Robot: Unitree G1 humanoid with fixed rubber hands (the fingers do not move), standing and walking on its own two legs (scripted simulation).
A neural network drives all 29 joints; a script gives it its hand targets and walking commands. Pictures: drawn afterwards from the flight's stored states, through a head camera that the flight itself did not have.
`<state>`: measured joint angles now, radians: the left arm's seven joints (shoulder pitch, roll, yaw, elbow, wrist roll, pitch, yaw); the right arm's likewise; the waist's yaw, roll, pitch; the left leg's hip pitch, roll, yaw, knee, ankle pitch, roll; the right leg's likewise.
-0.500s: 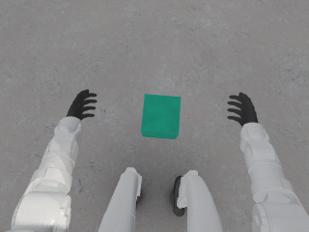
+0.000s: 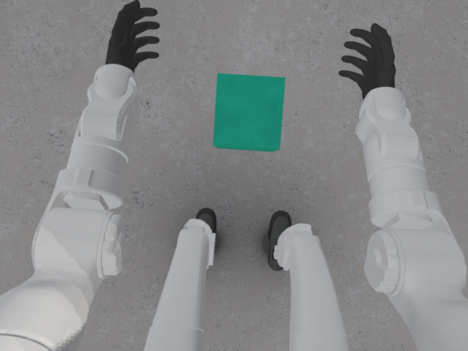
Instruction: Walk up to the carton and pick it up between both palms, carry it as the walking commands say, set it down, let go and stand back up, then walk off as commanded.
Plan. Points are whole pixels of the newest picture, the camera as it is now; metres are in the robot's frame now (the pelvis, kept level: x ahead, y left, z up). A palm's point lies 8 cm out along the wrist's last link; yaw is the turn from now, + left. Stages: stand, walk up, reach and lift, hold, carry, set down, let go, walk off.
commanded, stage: reach and lift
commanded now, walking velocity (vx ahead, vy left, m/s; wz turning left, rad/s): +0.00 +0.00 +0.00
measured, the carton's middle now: (247, 116) +0.51 +0.00 -0.57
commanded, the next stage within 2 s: none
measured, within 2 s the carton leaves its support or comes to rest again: neither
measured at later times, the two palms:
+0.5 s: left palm (157, 82) +0.51 +0.17 -0.22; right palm (344, 96) +0.49 -0.17 -0.23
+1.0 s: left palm (186, 103) +0.50 +0.15 -0.36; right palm (316, 109) +0.49 -0.16 -0.36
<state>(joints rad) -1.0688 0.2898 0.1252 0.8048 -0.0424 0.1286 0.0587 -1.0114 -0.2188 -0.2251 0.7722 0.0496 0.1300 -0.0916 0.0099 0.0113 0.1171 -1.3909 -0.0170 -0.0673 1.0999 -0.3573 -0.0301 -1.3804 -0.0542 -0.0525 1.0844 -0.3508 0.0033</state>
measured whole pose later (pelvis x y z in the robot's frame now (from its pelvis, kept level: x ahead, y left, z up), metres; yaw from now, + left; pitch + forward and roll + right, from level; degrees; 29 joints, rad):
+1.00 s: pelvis -0.08 +0.00 -0.21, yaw -2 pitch +30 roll -1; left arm -1.58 0.33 0.18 1.05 -0.12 0.20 0.17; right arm -1.58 -0.30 -0.12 1.01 0.20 0.22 -0.20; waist 0.01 0.01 0.52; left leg -1.95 -0.02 -0.07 1.95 -0.52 -0.04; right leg -1.95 -0.03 -0.02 1.91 -0.49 -0.01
